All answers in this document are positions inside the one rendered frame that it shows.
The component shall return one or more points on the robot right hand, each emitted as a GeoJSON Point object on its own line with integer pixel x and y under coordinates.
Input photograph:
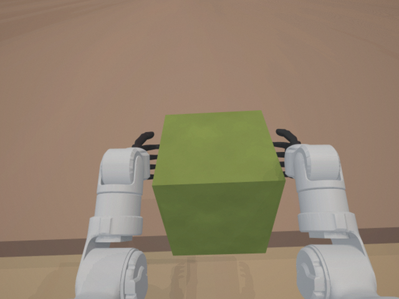
{"type": "Point", "coordinates": [291, 138]}

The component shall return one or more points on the robot left upper arm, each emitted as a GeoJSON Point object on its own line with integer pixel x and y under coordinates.
{"type": "Point", "coordinates": [113, 273]}

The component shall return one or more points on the right robot forearm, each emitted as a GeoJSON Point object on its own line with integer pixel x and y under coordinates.
{"type": "Point", "coordinates": [324, 210]}

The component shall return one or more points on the left robot forearm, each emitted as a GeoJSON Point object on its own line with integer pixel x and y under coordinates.
{"type": "Point", "coordinates": [118, 204]}

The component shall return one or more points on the carton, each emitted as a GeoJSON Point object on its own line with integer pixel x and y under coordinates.
{"type": "Point", "coordinates": [218, 183]}

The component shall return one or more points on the robot right upper arm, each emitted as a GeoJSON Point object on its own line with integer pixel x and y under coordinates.
{"type": "Point", "coordinates": [335, 272]}

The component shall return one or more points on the robot left hand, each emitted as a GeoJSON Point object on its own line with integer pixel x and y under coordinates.
{"type": "Point", "coordinates": [138, 144]}

